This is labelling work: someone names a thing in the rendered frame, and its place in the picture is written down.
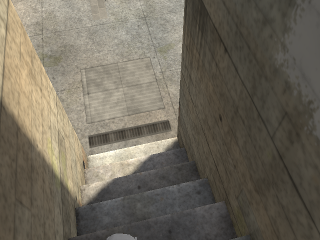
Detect stairs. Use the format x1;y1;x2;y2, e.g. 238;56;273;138
68;137;251;240

